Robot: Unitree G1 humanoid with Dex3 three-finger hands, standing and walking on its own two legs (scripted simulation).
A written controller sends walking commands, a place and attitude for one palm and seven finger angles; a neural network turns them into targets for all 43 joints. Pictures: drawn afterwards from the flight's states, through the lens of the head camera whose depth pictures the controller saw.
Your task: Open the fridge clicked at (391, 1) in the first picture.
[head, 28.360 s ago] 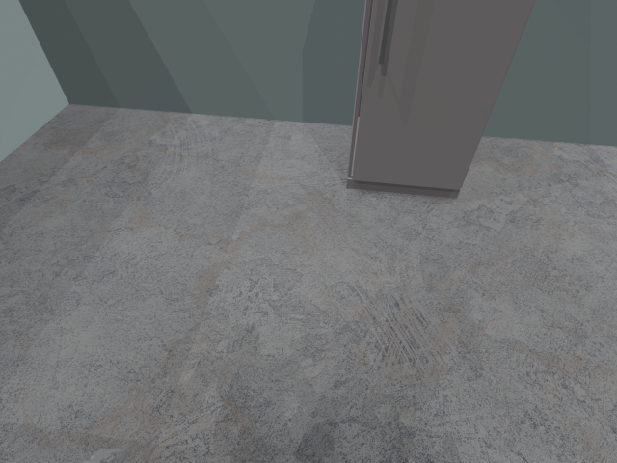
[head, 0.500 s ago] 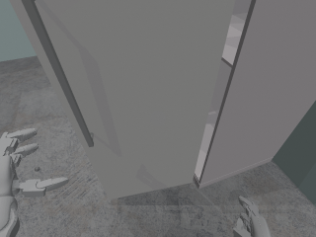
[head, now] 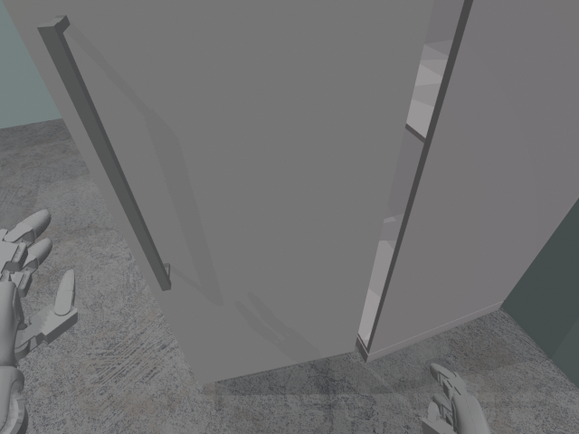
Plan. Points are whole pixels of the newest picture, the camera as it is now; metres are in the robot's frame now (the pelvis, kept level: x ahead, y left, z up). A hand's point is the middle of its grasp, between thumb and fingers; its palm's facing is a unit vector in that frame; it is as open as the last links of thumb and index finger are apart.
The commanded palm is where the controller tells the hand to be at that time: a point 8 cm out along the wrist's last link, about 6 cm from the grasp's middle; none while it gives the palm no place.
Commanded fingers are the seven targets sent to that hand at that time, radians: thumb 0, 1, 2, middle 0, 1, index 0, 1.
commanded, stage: draw the hand back to the body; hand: left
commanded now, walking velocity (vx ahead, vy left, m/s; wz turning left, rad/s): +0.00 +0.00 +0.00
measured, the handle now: (127, 188) +0.40 +0.31 +0.15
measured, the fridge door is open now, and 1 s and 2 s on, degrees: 81 81 81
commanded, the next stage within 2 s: step back with the hand held close in 0.32 s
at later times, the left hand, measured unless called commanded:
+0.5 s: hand (69, 319) +0.18 +0.26 +0.16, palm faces +0.47 -0.79 -0.38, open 7.4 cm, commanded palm +0.12 +0.29 +0.18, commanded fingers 0.00 0.90 0.90 -0.20 -0.30 -0.20 -0.30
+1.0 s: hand out of the picture +0.12 +0.30 +0.16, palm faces +0.42 -0.78 -0.46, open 7.4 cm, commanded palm +0.06 +0.33 +0.18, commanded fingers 0.00 0.90 0.90 -0.20 -0.30 -0.20 -0.30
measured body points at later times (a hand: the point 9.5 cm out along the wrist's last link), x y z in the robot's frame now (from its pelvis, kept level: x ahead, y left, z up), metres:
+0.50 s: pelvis -0.01 -0.01 +0.00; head -0.04 -0.04 +0.45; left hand +0.14 +0.30 +0.18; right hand +0.18 -0.23 -0.08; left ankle +0.01 +0.10 -0.74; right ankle -0.06 -0.11 -0.74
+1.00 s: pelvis -0.07 +0.03 +0.00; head -0.06 +0.04 +0.44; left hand +0.10 +0.34 +0.18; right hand +0.11 -0.21 -0.07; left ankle +0.01 +0.10 -0.74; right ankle -0.06 -0.11 -0.74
